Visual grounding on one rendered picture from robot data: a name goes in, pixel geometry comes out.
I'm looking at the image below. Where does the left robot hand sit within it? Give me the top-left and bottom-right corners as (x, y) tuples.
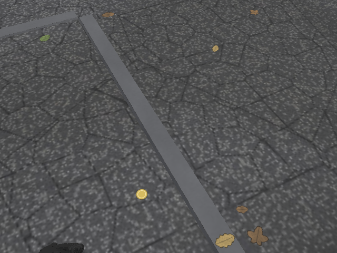
(39, 242), (84, 253)

